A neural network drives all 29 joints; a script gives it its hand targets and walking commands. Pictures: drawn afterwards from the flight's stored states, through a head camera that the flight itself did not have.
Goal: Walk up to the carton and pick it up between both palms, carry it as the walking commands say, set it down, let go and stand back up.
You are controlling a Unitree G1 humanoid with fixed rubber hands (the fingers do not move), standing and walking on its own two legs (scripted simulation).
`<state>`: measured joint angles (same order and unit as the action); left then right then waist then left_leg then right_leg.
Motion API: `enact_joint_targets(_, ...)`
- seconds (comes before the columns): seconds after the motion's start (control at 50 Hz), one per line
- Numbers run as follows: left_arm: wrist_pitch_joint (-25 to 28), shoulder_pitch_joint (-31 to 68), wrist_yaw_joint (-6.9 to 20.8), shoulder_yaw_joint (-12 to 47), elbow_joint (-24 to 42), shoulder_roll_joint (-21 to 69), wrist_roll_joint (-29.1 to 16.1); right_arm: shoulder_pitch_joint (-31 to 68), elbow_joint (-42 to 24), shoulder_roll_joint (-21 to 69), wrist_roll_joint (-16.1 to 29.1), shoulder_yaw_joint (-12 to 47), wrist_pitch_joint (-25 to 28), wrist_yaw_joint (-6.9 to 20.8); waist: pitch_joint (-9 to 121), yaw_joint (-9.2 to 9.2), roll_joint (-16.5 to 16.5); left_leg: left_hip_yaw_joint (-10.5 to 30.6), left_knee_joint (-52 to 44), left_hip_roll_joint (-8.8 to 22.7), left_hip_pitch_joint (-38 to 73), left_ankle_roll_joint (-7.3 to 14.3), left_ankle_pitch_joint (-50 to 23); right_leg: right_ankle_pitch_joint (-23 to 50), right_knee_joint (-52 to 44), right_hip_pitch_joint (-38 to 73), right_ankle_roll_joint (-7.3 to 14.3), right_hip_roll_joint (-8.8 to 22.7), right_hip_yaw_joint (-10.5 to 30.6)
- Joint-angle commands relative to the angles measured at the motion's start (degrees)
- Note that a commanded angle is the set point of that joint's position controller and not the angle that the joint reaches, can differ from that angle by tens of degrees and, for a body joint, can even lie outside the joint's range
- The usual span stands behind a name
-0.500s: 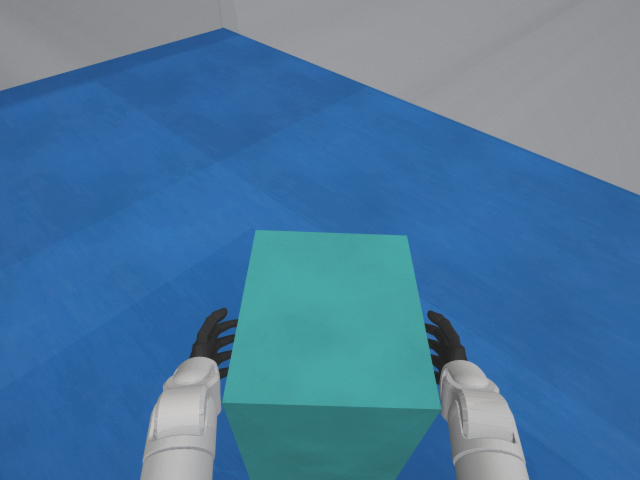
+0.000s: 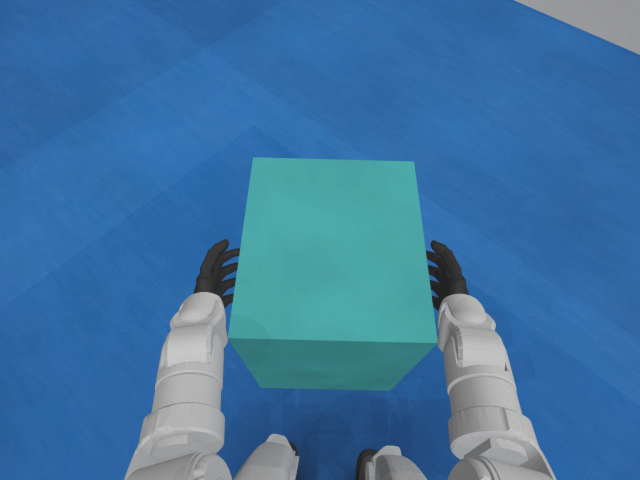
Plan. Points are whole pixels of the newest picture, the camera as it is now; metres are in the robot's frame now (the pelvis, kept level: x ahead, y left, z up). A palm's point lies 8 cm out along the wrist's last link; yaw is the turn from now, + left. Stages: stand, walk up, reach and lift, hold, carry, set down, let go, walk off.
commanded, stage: set down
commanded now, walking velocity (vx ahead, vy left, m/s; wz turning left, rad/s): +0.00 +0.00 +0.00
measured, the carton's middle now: (329, 287) +0.40 +0.05 -0.11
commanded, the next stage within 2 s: none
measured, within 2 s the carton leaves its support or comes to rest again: neither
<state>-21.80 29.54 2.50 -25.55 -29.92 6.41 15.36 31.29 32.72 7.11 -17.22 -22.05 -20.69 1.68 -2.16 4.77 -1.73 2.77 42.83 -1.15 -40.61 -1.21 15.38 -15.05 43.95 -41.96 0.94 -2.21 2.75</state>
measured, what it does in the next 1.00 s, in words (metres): lowers itself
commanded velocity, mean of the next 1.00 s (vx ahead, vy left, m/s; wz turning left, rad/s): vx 0.00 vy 0.00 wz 0.00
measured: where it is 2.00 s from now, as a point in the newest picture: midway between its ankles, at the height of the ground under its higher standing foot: outside the picture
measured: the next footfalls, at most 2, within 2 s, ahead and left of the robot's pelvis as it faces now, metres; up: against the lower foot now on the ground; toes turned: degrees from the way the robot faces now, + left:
none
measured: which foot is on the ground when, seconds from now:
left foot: down 0.00-1.00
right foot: down 0.00-1.00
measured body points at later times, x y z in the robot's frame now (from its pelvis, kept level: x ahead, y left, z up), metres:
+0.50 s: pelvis -0.01 +0.00 -0.06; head +0.19 +0.01 +0.34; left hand +0.38 +0.20 -0.13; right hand +0.42 -0.11 -0.14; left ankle +0.05 +0.13 -0.70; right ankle +0.06 -0.11 -0.70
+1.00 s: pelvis -0.02 +0.00 -0.14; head +0.21 +0.01 +0.24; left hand +0.42 +0.21 -0.22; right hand +0.45 -0.11 -0.22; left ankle +0.05 +0.13 -0.70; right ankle +0.06 -0.11 -0.70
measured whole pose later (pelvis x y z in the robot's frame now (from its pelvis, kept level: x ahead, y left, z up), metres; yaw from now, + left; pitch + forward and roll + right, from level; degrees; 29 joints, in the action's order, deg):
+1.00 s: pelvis -0.02 +0.00 -0.14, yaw +0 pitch +43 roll +1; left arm -20.4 46.9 0.8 -28.3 -34.2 1.4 12.2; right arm 50.3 38.7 1.7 -12.5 -21.9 -19.6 -1.9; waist 12.8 3.7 -2.4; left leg 2.3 78.1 -1.8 -96.3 -1.8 24.6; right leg -23.2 78.0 -97.5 0.0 -3.5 2.4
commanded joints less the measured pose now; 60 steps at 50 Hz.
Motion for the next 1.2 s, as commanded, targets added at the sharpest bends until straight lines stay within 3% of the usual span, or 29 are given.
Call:
enact_joint_targets(0.0,3.1,34.1,13.4,30.2,-0.3,50.8,-7.3,33.7,0.3,52.6,6.5,28.8,3.4,10.8,36.6,-0.15,0.4,-1.9,-1.2,-5.5,8.9,2.1,-10.4,7.8,-2.3,13.5,-0.2,-4.3,0.7)
enact_joint_targets(0.04,3.4,34.1,13.7,29.0,0.2,49.9,-6.4,34.4,-0.3,52.9,6.4,28.9,3.8,11.0,38.5,1.46,1.5,-2.4,-0.2,-5.6,6.7,2.0,-10.7,8.8,-1.3,12.7,-0.2,-4.3,0.9)
enact_joint_targets(0.06,3.6,35.1,13.8,29.7,-0.1,50.4,-7.2,35.2,0.0,53.0,6.6,29.0,4.0,11.1,39.9,0.50,-0.3,-1.6,0.5,-5.5,7.1,2.3,-11.0,8.6,-0.3,10.9,-0.6,-4.5,0.4)
enact_joint_targets(0.12,4.3,35.2,14.1,30.0,1.0,51.1,-7.0,36.4,-1.0,54.1,7.5,30.9,4.7,11.5,44.3,1.85,0.6,-2.3,3.0,-5.7,3.9,1.9,-12.9,11.5,2.1,9.9,-0.3,-4.7,1.0)
enact_joint_targets(0.14,4.3,34.8,14.3,30.8,1.2,50.9,-7.4,36.2,-1.2,54.1,7.4,31.4,4.7,11.6,46.2,1.16,-1.3,-2.3,3.7,-5.9,3.3,1.9,-14.0,13.0,2.6,10.1,-0.6,-4.9,0.5)
enact_joint_targets(0.18,4.4,35.4,14.7,30.6,-0.3,51.3,-7.4,36.7,-0.5,53.5,6.6,30.4,5.0,11.5,45.7,0.18,-0.8,-2.1,5.1,-6.2,-0.5,2.0,-13.5,12.9,3.8,6.7,-0.9,-4.9,0.6)
enact_joint_targets(0.22,4.6,35.3,14.6,30.9,0.7,51.5,-7.2,37.3,-1.3,54.9,8.5,32.8,5.4,11.7,50.3,2.55,-0.1,-2.4,6.8,-6.1,-1.0,1.7,-15.3,15.3,6.3,6.2,-0.7,-4.9,0.7)
enact_joint_targets(0.24,4.8,35.6,14.8,31.7,1.1,51.2,-8.1,36.7,-1.5,55.3,8.6,33.4,5.3,11.6,51.1,1.28,-2.1,-2.2,7.8,-6.1,-3.0,1.9,-15.9,16.7,6.7,6.5,-0.9,-5.1,1.0)
enact_joint_targets(0.28,4.9,35.3,14.7,31.6,0.5,51.5,-7.9,38.4,-2.3,54.9,8.7,34.0,5.5,11.6,52.5,2.10,-2.5,-2.2,8.5,-6.4,-4.4,1.8,-16.4,16.9,8.1,4.1,-1.1,-5.3,0.3)
enact_joint_targets(0.32,5.0,38.9,14.9,31.6,0.9,51.1,-8.4,39.7,-2.2,54.8,9.3,34.2,5.5,11.7,53.4,1.64,-0.8,-2.4,10.2,-6.4,-6.9,1.6,-13.8,14.1,9.9,0.6,-1.0,-5.4,0.2)
enact_joint_targets(0.36,4.9,39.0,14.8,32.7,0.9,52.4,-9.6,39.9,-1.0,55.1,9.8,34.5,5.3,11.3,56.3,0.98,-2.6,-2.4,11.8,-6.4,-7.3,1.6,-13.3,13.4,11.0,0.4,-0.9,-5.6,0.3)
enact_joint_targets(0.42,4.6,42.6,14.6,32.8,1.5,51.9,-9.8,41.0,0.8,53.1,9.3,32.7,5.0,11.5,57.0,0.84,0.7,-2.7,13.2,-6.4,-9.8,0.8,-12.4,10.7,13.6,-5.4,-0.7,-6.3,-0.8)
enact_joint_targets(0.5,3.7,43.5,14.1,31.7,-1.0,51.7,-9.7,45.4,0.7,53.9,10.3,32.4,4.6,11.5,57.8,1.06,-1.1,-3.1,16.1,-6.8,-12.9,0.9,-10.7,8.2,15.5,-9.2,-0.8,-6.5,-1.4)
enact_joint_targets(0.52,3.7,44.1,13.9,32.0,-1.1,53.2,-9.8,45.3,1.4,52.3,9.9,31.5,4.5,11.6,58.0,-0.26,0.5,-2.5,16.0,-6.7,-13.1,0.7,-10.7,7.8,16.5,-11.9,-0.7,-6.9,-1.8)
enact_joint_targets(0.54,3.9,46.3,13.8,32.3,0.3,51.8,-10.2,45.0,2.7,53.6,10.1,31.3,4.3,11.6,59.9,1.03,0.1,-3.2,17.4,-6.7,-13.8,0.3,-11.2,8.6,17.2,-11.2,-0.6,-7.0,-1.7)
enact_joint_targets(0.62,2.9,47.8,13.5,31.2,-1.8,51.6,-10.1,47.9,3.6,52.6,10.4,30.3,3.5,11.7,60.3,0.87,1.1,-3.7,19.0,-6.8,-16.7,0.1,-7.8,4.9,19.6,-15.1,-0.7,-7.2,-2.5)
enact_joint_targets(0.66,2.9,48.3,13.4,31.3,-1.6,52.0,-10.7,50.1,2.5,51.4,10.7,30.8,3.8,11.3,62.4,0.32,-0.9,-3.4,21.1,-7.0,-18.6,-0.1,-8.9,6.1,20.6,-14.9,-0.8,-7.4,-2.6)
enact_joint_targets(0.7,3.0,48.7,13.3,29.6,-2.8,50.2,-10.1,51.5,3.0,52.8,11.6,31.2,3.6,10.9,62.3,1.83,-0.9,-3.8,22.1,-7.1,-20.7,0.4,-7.5,5.7,22.0,-15.8,-1.2,-7.3,-2.2)
enact_joint_targets(0.72,3.0,50.3,13.3,30.4,-2.1,50.7,-10.8,51.3,4.4,53.0,11.5,30.8,3.3,10.8,63.7,1.01,-1.6,-3.9,22.7,-7.1,-21.6,0.3,-7.0,5.2,22.5,-15.8,-1.1,-7.5,-2.6)
enact_joint_targets(0.88,3.4,54.0,12.7,28.2,-3.7,47.9,-11.2,54.9,5.0,51.0,12.0,28.8,3.9,9.1,64.3,0.98,-0.8,-4.4,27.8,-7.5,-27.6,0.1,-7.2,5.0,27.2,-22.8,-1.6,-7.7,-3.0)
enact_joint_targets(0.9,3.3,53.7,12.4,28.8,-4.0,48.0,-11.2,56.9,3.5,51.3,13.0,30.2,3.9,9.1,66.5,1.98,-0.7,-4.2,28.4,-7.2,-26.0,0.1,-7.7,5.1,28.8,-23.6,-1.7,-7.9,-3.3)
enact_joint_targets(0.92,3.3,54.0,12.4,28.8,-3.6,48.4,-11.2,56.5,3.5,50.5,12.6,30.1,3.9,9.0,66.1,0.72,-1.4,-4.4,28.6,-7.4,-27.7,-0.1,-7.9,5.6,28.5,-23.4,-1.8,-8.1,-3.5)
enact_joint_targets(0.98,3.5,58.1,12.1,28.6,-2.3,46.2,-11.6,57.1,5.9,51.6,12.6,28.9,3.5,8.4,67.7,1.63,-1.0,-5.4,30.7,-7.7,-29.9,-0.1,-6.3,4.8,30.0,-23.5,-1.9,-8.1,-3.4)
enact_joint_targets(1.04,3.2,58.7,12.1,28.0,-3.4,47.0,-12.2,59.6,4.9,49.7,12.6,28.4,3.6,7.9,68.9,0.26,-1.5,-5.2,32.4,-7.8,-32.0,-0.3,-5.6,4.7,32.1,-25.2,-2.1,-8.2,-4.0)
enact_joint_targets(1.06,3.0,58.1,12.2,27.6,-5.3,47.2,-11.9,60.7,5.1,50.5,13.1,29.0,3.7,7.6,68.9,1.53,-1.8,-5.8,33.4,-7.8,-33.1,-0.2,-5.9,4.9,32.2,-24.2,-2.0,-7.8,-3.4)
enact_joint_targets(1.08,3.2,59.6,12.1,27.6,-3.9,45.2,-11.6,60.4,5.3,50.0,13.0,27.8,3.5,7.7,68.5,0.93,-1.3,-5.7,34.1,-7.6,-33.9,-0.3,-6.7,5.5,33.3,-26.6,-2.2,-8.0,-3.6)
enact_joint_targets(1.1,3.1,59.8,11.8,27.5,-3.7,45.9,-12.0,62.4,4.8,48.8,13.5,28.7,3.6,7.6,70.1,1.90,-0.2,-5.6,34.4,-7.8,-32.5,-0.3,-6.5,4.7,34.2,-26.9,-2.2,-8.1,-3.9)
enact_joint_targets(1.12,3.3,60.7,11.7,28.1,-3.1,46.3,-12.5,62.3,4.5,49.2,13.0,29.2,3.6,7.3,71.3,0.56,-2.2,-5.5,35.2,-7.9,-33.6,-0.3,-7.2,6.0,34.5,-26.0,-2.2,-8.3,-4.3)
enact_joint_targets(1.18,3.4,63.1,11.5,28.0,-3.6,44.7,-12.6,64.2,5.2,49.4,14.1,28.5,3.7,7.0,71.0,1.78,-0.4,-6.0,37.1,-8.0,-35.5,-0.4,-6.8,5.3,36.1,-28.5,-2.2,-8.0,-3.8)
